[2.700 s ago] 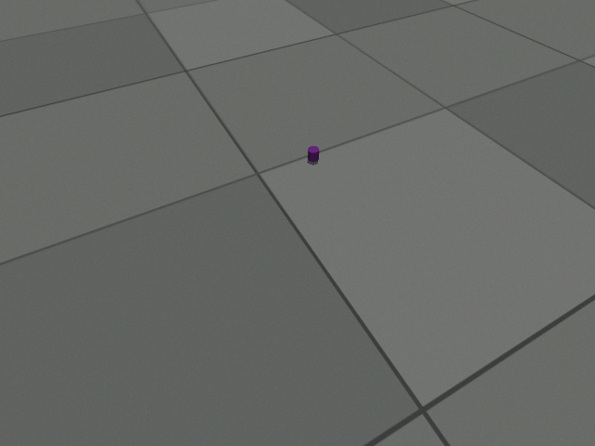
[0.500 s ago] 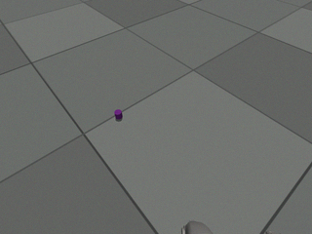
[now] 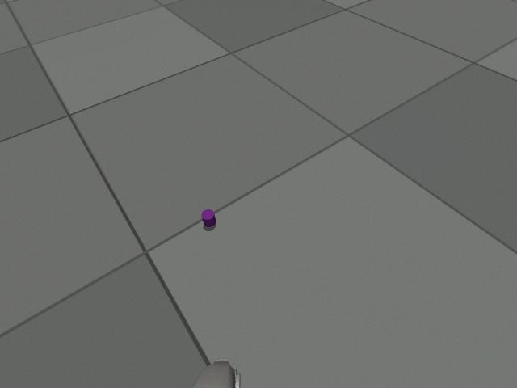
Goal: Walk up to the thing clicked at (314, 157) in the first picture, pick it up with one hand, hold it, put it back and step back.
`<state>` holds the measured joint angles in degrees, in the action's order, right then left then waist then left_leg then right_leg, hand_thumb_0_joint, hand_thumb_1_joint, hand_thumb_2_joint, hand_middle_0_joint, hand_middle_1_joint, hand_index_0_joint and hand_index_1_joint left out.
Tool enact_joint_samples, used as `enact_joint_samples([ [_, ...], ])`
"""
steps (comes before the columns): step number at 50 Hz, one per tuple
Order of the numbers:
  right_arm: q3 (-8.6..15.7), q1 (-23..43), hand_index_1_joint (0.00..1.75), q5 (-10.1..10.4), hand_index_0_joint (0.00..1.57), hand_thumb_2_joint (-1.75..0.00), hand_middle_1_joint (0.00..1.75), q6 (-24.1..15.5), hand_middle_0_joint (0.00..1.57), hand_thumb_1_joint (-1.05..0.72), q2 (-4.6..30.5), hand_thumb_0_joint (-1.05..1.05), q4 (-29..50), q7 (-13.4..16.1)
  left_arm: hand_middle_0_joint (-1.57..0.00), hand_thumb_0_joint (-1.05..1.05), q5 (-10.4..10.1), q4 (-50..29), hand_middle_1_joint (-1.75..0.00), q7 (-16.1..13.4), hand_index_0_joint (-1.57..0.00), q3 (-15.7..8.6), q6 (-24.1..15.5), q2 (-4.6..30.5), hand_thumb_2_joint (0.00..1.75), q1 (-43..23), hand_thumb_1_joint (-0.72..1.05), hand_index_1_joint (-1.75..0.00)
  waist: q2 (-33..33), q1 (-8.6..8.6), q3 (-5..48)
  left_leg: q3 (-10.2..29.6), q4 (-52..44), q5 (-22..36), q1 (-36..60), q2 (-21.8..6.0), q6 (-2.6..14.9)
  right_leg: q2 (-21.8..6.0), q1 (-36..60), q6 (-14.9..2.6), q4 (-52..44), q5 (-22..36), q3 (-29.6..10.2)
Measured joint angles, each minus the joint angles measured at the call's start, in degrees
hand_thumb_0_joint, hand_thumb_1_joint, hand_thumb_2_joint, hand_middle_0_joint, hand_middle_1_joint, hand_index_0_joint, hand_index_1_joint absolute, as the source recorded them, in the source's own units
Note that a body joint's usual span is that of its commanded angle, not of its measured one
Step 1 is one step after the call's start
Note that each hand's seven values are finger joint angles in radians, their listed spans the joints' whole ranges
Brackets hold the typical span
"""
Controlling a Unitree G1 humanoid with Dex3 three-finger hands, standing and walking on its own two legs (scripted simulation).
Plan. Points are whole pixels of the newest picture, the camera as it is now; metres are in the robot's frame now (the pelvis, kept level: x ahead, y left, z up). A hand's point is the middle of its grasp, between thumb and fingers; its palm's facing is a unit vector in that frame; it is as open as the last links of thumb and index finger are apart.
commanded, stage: walk up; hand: left
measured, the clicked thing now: (208, 218) +0.91 +0.33 -0.74
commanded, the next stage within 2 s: none
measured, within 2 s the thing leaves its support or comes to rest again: neither
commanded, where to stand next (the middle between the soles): +0.51 +0.08 m, yaw -1 degrees
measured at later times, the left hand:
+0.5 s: hand (109, 313) +0.26 +0.33 -0.13, palm faces -0.07 -0.93 -0.37, open 7.4 cm
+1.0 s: hand (116, 263) +0.37 +0.35 -0.14, palm faces -0.01 -0.92 -0.38, open 7.4 cm
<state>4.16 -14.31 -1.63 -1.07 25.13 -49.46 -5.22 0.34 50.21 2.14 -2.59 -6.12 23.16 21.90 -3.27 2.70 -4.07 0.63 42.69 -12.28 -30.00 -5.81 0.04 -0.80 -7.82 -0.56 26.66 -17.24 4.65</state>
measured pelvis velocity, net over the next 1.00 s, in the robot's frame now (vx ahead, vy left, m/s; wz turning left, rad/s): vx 0.33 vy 0.07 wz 0.00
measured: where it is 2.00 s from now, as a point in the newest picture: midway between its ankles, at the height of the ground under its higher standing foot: (254, 326)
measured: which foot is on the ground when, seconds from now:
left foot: up 0.00-0.08, down 0.10-0.62, up 0.64-1.00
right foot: down 0.00-0.12, up 0.14-0.56, down 0.58-1.00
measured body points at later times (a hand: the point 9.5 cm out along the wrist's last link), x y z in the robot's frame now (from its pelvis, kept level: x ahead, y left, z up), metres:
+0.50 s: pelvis +0.19 +0.06 +0.00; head +0.20 +0.05 +0.45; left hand +0.27 +0.38 -0.11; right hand +0.22 -0.26 -0.11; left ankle +0.15 +0.15 -0.74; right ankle +0.31 -0.09 -0.71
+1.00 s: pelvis +0.33 +0.07 +0.00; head +0.34 +0.08 +0.45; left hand +0.37 +0.40 -0.11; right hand +0.39 -0.26 -0.11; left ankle +0.43 +0.21 -0.72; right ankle +0.32 -0.07 -0.74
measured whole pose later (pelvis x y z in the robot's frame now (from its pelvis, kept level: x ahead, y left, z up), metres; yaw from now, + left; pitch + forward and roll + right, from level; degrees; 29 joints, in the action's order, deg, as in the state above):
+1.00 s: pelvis +0.33 +0.07 +0.00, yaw +0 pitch -3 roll -2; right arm 4.7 -17.9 -1.8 -1.6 25.2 -50.9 -4.7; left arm 0.8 49.1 2.6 -3.0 -4.4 24.1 19.6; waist -1.9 1.6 -2.9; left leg -0.8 36.2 -12.5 -23.7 -5.9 -0.6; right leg -1.7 -9.7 -0.4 29.3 -17.1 4.4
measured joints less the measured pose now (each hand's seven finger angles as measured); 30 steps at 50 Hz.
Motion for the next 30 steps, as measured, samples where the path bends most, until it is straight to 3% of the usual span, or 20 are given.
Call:
enact_joint_samples([
  [5,0.55,1.29,0.3,-0.01,0.2,-0.9,0.3,-0.73,0.2,-0.9,-0.37,0.0,-0.24,-0.31,-0.21,0.0,0.06,0.25,-0.3,-0.22,-0.21,-0.19,0.58,1.79,0.9,0.48,0.9,-0.3,2.1,0.08,0.34,-2.48,-8.75,3.76,5.62,1.37,1.14,-1.99,2.28,2.32,4.84,-6.9,0.46],
  [7,0.52,2.25,0.3,-0.39,0.2,-0.9,0.3,-1.8,0.2,-0.9,-1.31,0.0,0.36,0.04,-0.21,0.0,-0.08,0.9,-0.3,-0.68,-0.21,-0.36,1.4,2.37,0.9,-0.37,0.9,-0.3,5.13,0.01,-0.65,-4.67,-6.4,1.4,6.87,3.61,1.38,-4.76,-0.33,0.3,14.51,-8.39,-1.79],
  [10,0.24,1.99,0.3,0.61,0.2,-0.9,0.3,-2.83,0.2,-0.9,-1.88,0.0,2.04,0.66,-0.21,0.0,-0.22,1.79,-0.3,-1.23,-0.2,0.53,2.39,1.57,0.9,-1.74,0.9,-0.3,4.16,-1.51,-0.65,-4.67,-5.36,-1.87,9.06,3.34,2.28,-1.47,-8.1,-1.81,32.63,-9.63,-4.62],
  [12,-0.34,1.22,0.3,1.12,0.2,-0.9,0.3,-2.84,0.2,-0.9,-2.75,0.0,2.37,1.23,-0.2,0.01,-0.53,1.79,-0.3,-1.05,-0.2,0.87,2.33,1.79,0.9,-2.46,0.9,-0.3,4.6,-2.14,-0.44,-5.16,-8.38,-1.75,12.27,3.64,2.34,-0.74,-12.6,-2.19,37.26,-6.7,-5.51],
  [17,-1.57,-2.17,0.3,1.5,0.2,-0.9,0.3,-3.49,0.2,-0.9,-3.62,0.0,2.23,1.94,-0.2,0.0,-1.07,0.58,-0.3,-0.26,-0.2,0.25,2.27,2.17,0.9,-4.55,0.9,-0.3,6.02,-3.0,-0.46,-6.0,-15.08,-1.39,18.98,5.75,3.0,-2.52,-19.45,-0.83,32.18,-0.42,-6.54],
  [23,-1.37,-5.22,0.3,1.01,0.2,-0.9,0.3,-3.08,0.2,-0.9,-2.71,0.0,1.86,2.21,-0.2,0.0,-0.19,0.39,-0.3,0.75,-0.2,-0.01,3.38,0.88,0.9,-6.09,0.91,-0.3,4.95,-3.85,-0.84,-7.13,-18.03,-3.57,24.04,7.09,3.13,-4.41,-21.12,0.15,19.3,3.93,-4.29],
  [28,-0.99,-6.78,0.3,0.81,0.2,-0.9,0.3,-2.09,0.2,-0.9,-1.43,0.0,1.7,2.21,-0.2,0.0,0.1,0.16,-0.3,1.13,-0.2,-0.07,2.72,-0.26,0.9,-7.0,0.9,-0.3,3.12,-4.57,-0.92,-7.66,-14.15,-8.89,25.25,7.01,2.07,-3.35,-16.21,-0.87,7.99,7.28,-2.85],
  [30,-0.87,-7.09,0.3,0.97,0.2,-0.9,0.3,-1.53,0.2,-0.9,-0.82,0.0,1.63,2.33,-0.2,0.0,0.29,0.25,-0.3,0.74,-0.2,-0.22,2.0,-0.94,0.9,-7.45,0.9,-0.3,1.09,-4.56,-1.12,-7.28,-9.11,-12.77,24.64,5.29,1.59,-1.42,-13.54,-1.04,5.76,9.24,-1.93],
])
